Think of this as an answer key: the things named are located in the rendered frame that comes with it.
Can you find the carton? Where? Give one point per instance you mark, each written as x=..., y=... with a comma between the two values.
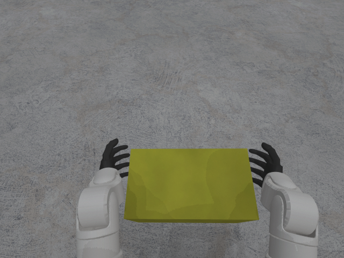
x=212, y=185

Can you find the right robot forearm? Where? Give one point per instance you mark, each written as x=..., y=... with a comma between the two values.
x=294, y=218

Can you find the left robot hand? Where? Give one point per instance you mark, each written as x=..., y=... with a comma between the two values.
x=108, y=160

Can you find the left robot forearm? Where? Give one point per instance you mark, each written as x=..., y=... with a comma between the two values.
x=97, y=216

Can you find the right robot hand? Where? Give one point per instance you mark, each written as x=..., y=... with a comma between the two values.
x=272, y=162

